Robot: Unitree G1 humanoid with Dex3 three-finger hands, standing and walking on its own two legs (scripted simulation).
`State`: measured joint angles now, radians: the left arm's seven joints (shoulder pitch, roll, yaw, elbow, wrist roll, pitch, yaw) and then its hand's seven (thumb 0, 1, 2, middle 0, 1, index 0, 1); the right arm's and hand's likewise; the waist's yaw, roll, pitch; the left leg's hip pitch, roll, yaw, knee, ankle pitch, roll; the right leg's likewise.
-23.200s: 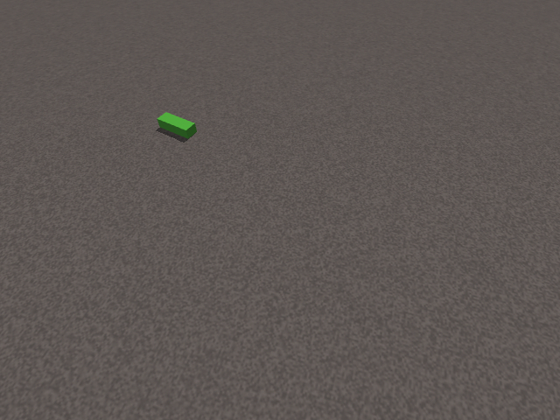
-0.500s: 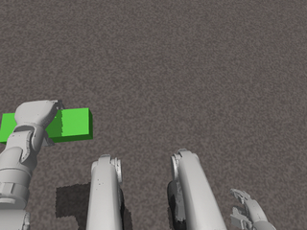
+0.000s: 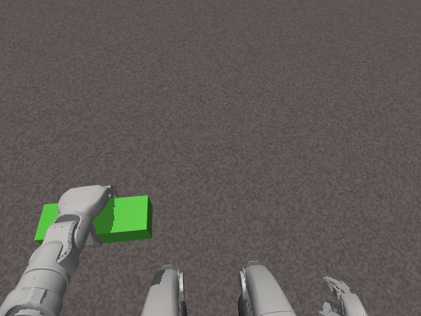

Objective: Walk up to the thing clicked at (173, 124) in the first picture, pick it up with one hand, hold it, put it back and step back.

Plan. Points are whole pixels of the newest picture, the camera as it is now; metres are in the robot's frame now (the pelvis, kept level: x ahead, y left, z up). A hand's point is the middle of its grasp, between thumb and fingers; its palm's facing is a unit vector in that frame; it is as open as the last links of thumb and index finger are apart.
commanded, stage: lift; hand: left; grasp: from above
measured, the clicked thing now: (99, 221) +0.34 +0.25 -0.10
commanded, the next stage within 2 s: hold in 0.50 s
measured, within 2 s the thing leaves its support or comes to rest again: neither
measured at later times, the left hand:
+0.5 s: hand (93, 199) +0.34 +0.22 +0.01, palm faces -0.45 -0.08 -0.89, open 10.7 cm
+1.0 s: hand (86, 181) +0.36 +0.22 +0.05, palm faces -0.47 -0.06 -0.88, open 10.7 cm
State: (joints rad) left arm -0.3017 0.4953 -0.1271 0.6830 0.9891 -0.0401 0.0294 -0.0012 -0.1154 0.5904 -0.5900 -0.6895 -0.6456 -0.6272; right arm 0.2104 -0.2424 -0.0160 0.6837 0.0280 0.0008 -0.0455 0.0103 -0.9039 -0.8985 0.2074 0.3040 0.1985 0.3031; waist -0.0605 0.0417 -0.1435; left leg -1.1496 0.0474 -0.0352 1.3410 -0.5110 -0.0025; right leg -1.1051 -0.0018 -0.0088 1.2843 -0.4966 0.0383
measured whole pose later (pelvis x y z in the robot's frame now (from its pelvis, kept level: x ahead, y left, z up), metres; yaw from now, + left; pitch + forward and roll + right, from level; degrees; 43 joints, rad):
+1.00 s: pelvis +0.05 +0.00 +0.11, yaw +0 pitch +6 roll +0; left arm -0.29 0.40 -0.21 0.74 1.00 0.00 0.02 0.00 -0.11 0.59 -0.59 -0.69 -0.64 -0.63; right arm 0.24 -0.25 -0.04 0.70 0.04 0.03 -0.04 0.01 -0.90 -0.89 0.21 0.30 0.20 0.30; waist -0.02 0.03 -0.05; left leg -0.46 0.03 0.03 0.69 -0.33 0.00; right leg -0.45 -0.02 0.03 0.67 -0.32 0.04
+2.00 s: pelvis +0.04 -0.01 +0.12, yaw +0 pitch +1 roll +0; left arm -0.24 0.40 -0.22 0.62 0.99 -0.01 -0.05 0.00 -0.11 0.59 -0.59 -0.69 -0.65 -0.62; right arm 0.19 -0.26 -0.02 0.67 0.05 0.07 -0.06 0.01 -0.90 -0.90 0.20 0.30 0.20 0.30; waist 0.00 0.04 0.00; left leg -0.30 0.03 0.04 0.52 -0.23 -0.01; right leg -0.30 -0.02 0.03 0.53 -0.24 0.03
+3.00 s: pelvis +0.04 -0.01 +0.11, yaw +1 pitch +7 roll +0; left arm -0.32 0.38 -0.20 0.89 1.11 -0.09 0.17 -0.01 -0.11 0.60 -0.58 -0.71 -0.63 -0.65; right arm 0.19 -0.25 -0.04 0.69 0.02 0.09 -0.03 0.01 -0.89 -0.90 0.21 0.30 0.20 0.30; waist -0.03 0.00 -0.02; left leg -0.52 0.02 0.01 0.69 -0.30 -0.01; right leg -0.51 -0.03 0.02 0.68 -0.30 0.03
